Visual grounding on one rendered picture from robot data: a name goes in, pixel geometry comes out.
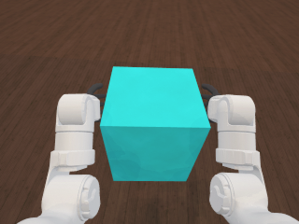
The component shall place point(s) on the robot left forearm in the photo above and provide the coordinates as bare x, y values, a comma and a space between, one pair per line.
73, 150

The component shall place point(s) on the robot left hand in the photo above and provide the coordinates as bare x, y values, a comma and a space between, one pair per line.
92, 89

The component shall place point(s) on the robot left upper arm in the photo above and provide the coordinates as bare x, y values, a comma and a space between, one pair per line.
68, 199

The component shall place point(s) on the robot right upper arm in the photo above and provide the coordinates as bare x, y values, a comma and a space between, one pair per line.
241, 199

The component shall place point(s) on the robot right forearm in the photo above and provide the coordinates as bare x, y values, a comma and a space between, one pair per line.
236, 127

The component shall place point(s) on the carton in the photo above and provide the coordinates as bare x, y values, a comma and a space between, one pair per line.
154, 123

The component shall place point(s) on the robot right hand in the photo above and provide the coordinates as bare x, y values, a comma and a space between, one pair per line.
213, 91

